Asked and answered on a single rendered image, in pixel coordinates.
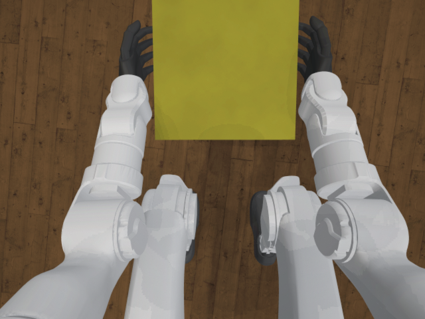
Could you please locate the robot left forearm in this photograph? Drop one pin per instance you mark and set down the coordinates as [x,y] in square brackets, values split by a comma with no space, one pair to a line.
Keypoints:
[115,172]

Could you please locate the robot right forearm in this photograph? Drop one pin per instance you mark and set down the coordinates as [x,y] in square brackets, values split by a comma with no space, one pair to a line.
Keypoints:
[341,164]

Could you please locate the carton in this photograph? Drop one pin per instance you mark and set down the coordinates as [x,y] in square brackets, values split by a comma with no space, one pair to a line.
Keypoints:
[225,69]

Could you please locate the robot thigh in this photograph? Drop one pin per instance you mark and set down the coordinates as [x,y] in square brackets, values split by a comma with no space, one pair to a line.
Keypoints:
[156,289]
[307,282]

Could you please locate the robot right upper arm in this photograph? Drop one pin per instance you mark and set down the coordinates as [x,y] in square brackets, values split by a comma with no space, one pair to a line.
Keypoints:
[368,240]

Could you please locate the robot right thigh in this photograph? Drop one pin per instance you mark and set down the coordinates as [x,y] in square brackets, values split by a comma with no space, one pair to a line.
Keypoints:
[307,282]

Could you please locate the robot right hand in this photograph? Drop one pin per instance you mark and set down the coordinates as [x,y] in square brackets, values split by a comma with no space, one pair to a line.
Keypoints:
[319,57]

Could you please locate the robot left hand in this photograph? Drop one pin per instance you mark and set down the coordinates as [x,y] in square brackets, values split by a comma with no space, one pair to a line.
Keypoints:
[131,61]

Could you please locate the robot left thigh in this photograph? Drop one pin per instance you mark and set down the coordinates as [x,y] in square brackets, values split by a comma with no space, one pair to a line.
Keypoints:
[156,289]

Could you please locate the robot left upper arm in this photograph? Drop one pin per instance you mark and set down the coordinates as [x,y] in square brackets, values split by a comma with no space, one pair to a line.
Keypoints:
[99,239]

